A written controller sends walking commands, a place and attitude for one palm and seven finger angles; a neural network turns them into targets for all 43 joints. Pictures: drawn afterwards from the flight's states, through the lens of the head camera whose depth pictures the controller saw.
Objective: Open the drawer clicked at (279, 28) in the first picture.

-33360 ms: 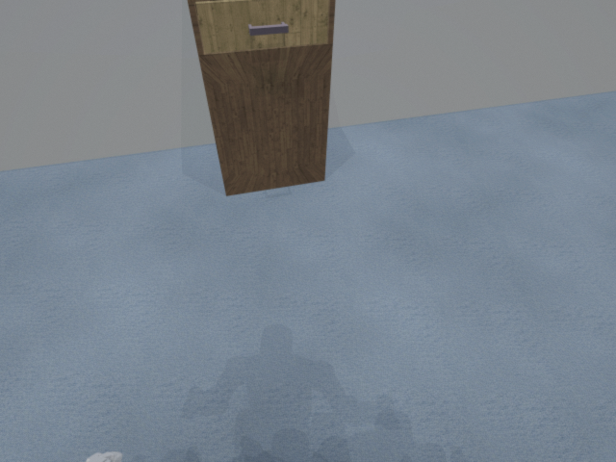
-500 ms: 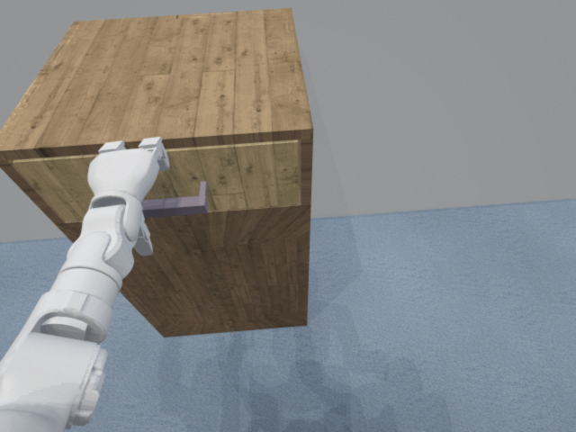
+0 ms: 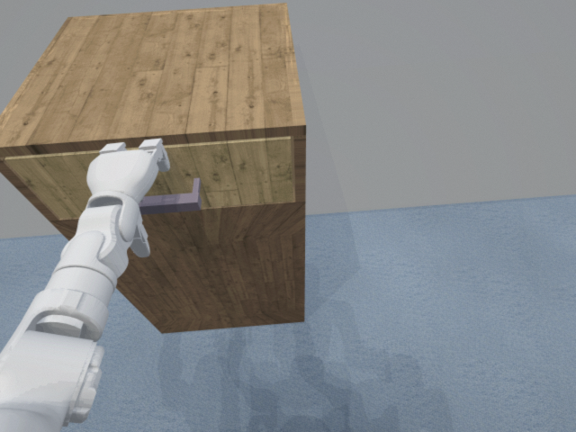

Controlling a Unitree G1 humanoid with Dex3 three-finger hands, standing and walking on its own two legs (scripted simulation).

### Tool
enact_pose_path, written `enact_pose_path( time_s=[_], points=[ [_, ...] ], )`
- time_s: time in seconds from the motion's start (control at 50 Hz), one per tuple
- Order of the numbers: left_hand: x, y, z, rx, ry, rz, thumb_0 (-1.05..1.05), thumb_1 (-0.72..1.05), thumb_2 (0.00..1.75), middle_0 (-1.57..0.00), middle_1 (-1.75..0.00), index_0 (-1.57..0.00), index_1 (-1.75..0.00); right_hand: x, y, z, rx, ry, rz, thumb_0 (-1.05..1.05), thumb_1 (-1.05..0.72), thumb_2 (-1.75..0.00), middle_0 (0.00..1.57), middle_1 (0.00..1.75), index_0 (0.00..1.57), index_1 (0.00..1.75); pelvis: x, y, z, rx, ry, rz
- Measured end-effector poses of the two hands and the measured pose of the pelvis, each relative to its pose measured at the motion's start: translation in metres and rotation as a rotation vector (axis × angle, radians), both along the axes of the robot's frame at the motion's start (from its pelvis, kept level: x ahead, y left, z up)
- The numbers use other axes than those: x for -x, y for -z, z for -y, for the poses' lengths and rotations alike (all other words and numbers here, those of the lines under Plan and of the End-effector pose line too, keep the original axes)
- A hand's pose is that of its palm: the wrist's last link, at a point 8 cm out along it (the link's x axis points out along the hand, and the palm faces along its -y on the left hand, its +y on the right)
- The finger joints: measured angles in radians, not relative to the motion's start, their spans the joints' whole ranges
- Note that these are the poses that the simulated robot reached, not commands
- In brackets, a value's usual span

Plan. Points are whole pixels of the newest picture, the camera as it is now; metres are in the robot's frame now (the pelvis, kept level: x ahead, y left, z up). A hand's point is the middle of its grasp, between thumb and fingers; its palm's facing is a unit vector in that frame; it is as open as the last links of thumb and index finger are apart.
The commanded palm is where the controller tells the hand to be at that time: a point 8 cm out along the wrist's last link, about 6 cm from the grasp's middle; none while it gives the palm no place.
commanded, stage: re-aim the fingers above the handle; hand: left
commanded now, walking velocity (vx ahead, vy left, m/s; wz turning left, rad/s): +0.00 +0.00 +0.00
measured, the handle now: (161, 195) +0.49 +0.23 +0.01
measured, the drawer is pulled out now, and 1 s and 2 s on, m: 0.00 0.00 0.00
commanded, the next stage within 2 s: lower the fingers behind the handle in 1.68 s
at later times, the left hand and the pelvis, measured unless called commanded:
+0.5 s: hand (139, 200) +0.44 +0.23 +0.07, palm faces -0.02 -0.02 -1.00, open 13.8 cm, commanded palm +0.42 +0.24 +0.13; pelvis -0.01 +0.01 +0.00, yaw +0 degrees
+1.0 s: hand (138, 197) +0.45 +0.24 +0.06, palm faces -0.03 -0.02 -1.00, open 13.8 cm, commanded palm +0.43 +0.24 +0.13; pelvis -0.01 +0.01 +0.00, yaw +0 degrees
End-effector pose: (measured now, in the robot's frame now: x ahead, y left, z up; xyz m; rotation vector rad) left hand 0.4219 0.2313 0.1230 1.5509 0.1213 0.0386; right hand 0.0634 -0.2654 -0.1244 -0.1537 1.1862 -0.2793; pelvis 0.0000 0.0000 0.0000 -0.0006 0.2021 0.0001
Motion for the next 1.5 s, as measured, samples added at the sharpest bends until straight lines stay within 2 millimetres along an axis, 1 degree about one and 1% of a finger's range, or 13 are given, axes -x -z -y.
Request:
enact_pose_path(
  time_s=[0.12, 0.26, 0.34, 0.42, 0.5, 0.62, 0.8, 0.92, 1.02, 1.12, 1.26, 1.5],
  points=[
    [-0.003, -0.001, 0.006, 0.015, 0.034, 0.021, 0.0, -0.49, 0.3, -0.32, -1.2, -0.32, -1.2, 0.016, 0.001, 0.002, 0.003, 0.027, -0.023, 0.0, -0.9, -0.9, 0.2, 0.3, 0.2, 0.3, 0.001, 0.0, -0.001, -0.001, 0.012, -0.007],
    [0.002, 0.002, -0.007, -0.005, -0.011, 0.022, 0.0, -0.49, 0.3, -0.32, -1.2, -0.32, -1.2, 0.025, 0.001, 0.001, 0.0, 0.042, -0.031, 0.0, -0.9, -0.9, 0.2, 0.3, 0.2, 0.3, 0.003, 0.0, -0.002, 0.0, 0.018, -0.007],
    [0.005, 0.002, -0.01, -0.009, -0.01, 0.012, 0.0, -0.49, 0.3, -0.32, -1.2, -0.32, -1.2, 0.024, -0.001, 0.001, 0.006, 0.036, -0.025, 0.0, -0.9, -0.9, 0.2, 0.3, 0.2, 0.3, 0.004, 0.0, -0.003, 0.002, 0.011, -0.003],
    [0.007, 0.0, -0.004, 0.006, 0.023, 0.022, 0.0, -0.49, 0.3, -0.32, -1.2, -0.32, -1.2, 0.019, -0.002, -0.001, 0.011, 0.022, -0.015, 0.0, -0.9, -0.9, 0.2, 0.3, 0.2, 0.3, 0.006, 0.0, -0.005, 0.003, 0.005, 0.002],
    [0.004, 0.001, 0.0, 0.003, 0.03, 0.028, 0.0, -0.49, 0.3, -0.32, -1.2, -0.32, -1.2, 0.014, -0.003, -0.003, 0.014, 0.014, 0.005, 0.0, -0.9, -0.9, 0.2, 0.3, 0.2, 0.3, 0.007, 0.0, -0.006, 0.003, 0.005, 0.001],
    [-0.002, -0.002, -0.002, -0.001, 0.011, 0.039, 0.0, -0.49, 0.3, -0.32, -1.2, -0.32, -1.2, 0.011, -0.004, -0.007, 0.008, 0.014, 0.026, 0.0, -0.9, -0.9, 0.2, 0.3, 0.2, 0.3, 0.008, 0.001, -0.008, 0.003, 0.012, -0.008],
    [-0.002, -0.002, -0.019, -0.014, -0.021, 0.004, 0.0, -0.49, 0.3, -0.32, -1.2, -0.32, -1.2, 0.019, -0.002, -0.009, 0.005, 0.021, -0.003, 0.0, -0.9, -0.9, 0.21, 0.3, 0.2, 0.3, 0.006, 0.001, -0.009, 0.005, 0.012, -0.01],
    [0.0, 0.001, -0.01, 0.004, 0.035, 0.007, 0.0, -0.49, 0.3, -0.32, -1.2, -0.32, -1.2, 0.025, -0.001, -0.007, 0.013, 0.016, -0.036, 0.0, -0.9, -0.9, 0.21, 0.3, 0.2, 0.3, 0.006, 0.001, -0.01, 0.007, 0.003, -0.011],
    [-0.006, 0.003, -0.004, 0.001, 0.04, 0.034, 0.0, -0.49, 0.3, -0.32, -1.2, -0.32, -1.2, 0.027, 0.0, -0.006, 0.017, 0.021, -0.04, 0.0, -0.9, -0.9, 0.2, 0.3, 0.2, 0.3, 0.007, 0.003, -0.01, 0.007, 0.005, -0.02],
    [-0.007, 0.002, -0.003, -0.001, 0.021, 0.043, 0.0, -0.49, 0.3, -0.35, -1.22, -0.35, -1.23, 0.027, 0.001, -0.007, 0.006, 0.027, -0.035, 0.0, -0.9, -0.9, 0.2, 0.3, 0.2, 0.3, 0.007, 0.002, -0.01, 0.006, 0.011, -0.022],
    [-0.008, -0.001, -0.002, -0.009, 0.007, 0.023, 0.0, -0.49, 0.3, -0.34, -1.21, -0.36, -1.23, 0.026, 0.0, -0.007, 0.001, 0.037, -0.016, 0.0, -0.9, -0.9, 0.21, 0.3, 0.2, 0.3, 0.007, 0.001, -0.007, 0.003, 0.017, -0.013],
    [-0.007, -0.001, -0.007, -0.017, 0.007, 0.012, 0.0, -0.49, 0.3, -0.33, -1.2, -0.35, -1.22, 0.03, -0.002, 0.003, 0.025, 0.026, -0.027, 0.0, -0.9, -0.9, 0.21, 0.3, 0.2, 0.3, 0.009, 0.002, -0.003, 0.003, 0.008, -0.02]
  ],
)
